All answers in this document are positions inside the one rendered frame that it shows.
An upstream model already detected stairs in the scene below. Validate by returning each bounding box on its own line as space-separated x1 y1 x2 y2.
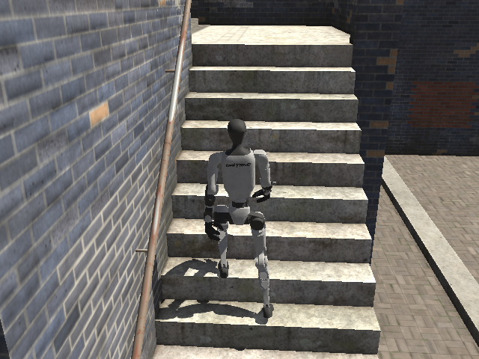
152 44 381 359

